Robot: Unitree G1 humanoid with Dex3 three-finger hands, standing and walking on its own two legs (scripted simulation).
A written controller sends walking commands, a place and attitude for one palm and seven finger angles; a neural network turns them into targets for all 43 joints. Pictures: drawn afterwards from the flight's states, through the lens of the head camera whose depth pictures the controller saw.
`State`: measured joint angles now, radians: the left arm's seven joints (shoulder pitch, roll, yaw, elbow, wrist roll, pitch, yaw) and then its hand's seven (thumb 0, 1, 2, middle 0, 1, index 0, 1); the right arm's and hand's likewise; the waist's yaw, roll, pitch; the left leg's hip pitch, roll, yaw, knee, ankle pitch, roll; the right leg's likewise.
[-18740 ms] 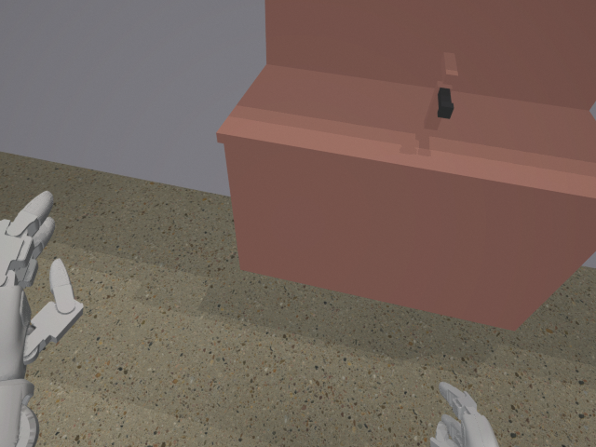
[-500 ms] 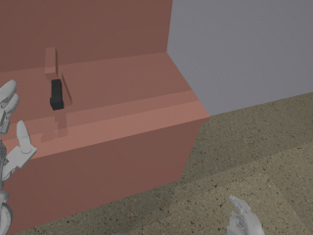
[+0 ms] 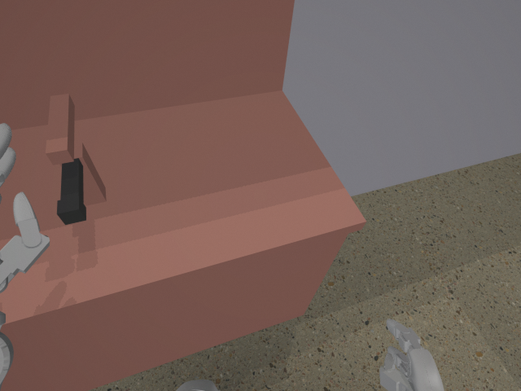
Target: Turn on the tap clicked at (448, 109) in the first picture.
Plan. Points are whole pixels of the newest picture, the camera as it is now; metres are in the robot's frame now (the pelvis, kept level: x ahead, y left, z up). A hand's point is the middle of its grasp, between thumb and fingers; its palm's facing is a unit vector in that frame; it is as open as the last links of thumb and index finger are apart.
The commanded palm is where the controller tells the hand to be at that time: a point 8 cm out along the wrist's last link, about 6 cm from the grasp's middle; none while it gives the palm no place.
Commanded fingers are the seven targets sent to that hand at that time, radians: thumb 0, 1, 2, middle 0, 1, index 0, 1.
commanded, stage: come to a stop and stand still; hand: left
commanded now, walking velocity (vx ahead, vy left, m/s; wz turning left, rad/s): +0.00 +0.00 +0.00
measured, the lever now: (72, 210) +0.32 +0.31 +0.08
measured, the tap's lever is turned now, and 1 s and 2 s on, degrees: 0 0 0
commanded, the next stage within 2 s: look again from close up in 1.56 s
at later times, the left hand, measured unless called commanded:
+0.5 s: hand (69, 222) +0.24 +0.24 +0.18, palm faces +0.40 -0.84 -0.37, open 7.4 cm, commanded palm +0.19 +0.27 +0.20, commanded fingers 0.00 0.90 0.90 -0.20 -0.30 -0.20 -0.30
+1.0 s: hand out of the picture +0.22 +0.30 +0.19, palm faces +0.48 -0.82 -0.31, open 7.4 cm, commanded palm +0.16 +0.31 +0.20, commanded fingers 0.00 0.90 0.90 -0.20 -0.30 -0.20 -0.30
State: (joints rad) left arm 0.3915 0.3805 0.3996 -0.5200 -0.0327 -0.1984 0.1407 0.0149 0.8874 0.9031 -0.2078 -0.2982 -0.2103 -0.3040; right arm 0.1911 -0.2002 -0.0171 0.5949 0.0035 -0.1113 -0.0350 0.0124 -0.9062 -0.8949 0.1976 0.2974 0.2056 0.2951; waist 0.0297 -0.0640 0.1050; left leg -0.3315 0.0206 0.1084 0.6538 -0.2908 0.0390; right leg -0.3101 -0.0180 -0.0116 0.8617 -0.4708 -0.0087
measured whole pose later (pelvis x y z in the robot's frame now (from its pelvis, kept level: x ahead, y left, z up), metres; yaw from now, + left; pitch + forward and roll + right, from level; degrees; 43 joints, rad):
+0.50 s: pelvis +0.03 -0.01 +0.02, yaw +0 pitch -1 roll +0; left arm 0.47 0.36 0.34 -0.52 -0.05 -0.15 0.15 0.02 0.89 0.90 -0.21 -0.30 -0.21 -0.30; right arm 0.16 -0.22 -0.01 0.58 0.01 -0.09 -0.07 0.01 -0.91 -0.89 0.20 0.30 0.20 0.30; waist 0.02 -0.02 0.06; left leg -0.23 0.04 0.05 0.50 -0.25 0.00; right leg -0.26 0.01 -0.05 0.46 -0.18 -0.02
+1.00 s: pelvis +0.01 +0.03 +0.02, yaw +1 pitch -3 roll -1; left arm 0.32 0.34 0.38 -0.39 -0.03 -0.28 0.10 0.02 0.89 0.90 -0.21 -0.30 -0.21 -0.30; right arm 0.27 -0.16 0.04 0.63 0.01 -0.21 0.00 0.01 -0.90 -0.89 0.20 0.30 0.21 0.30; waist 0.06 -0.04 0.07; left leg -0.23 -0.02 0.06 0.52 -0.24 0.06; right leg -0.25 -0.02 0.01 0.47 -0.16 0.03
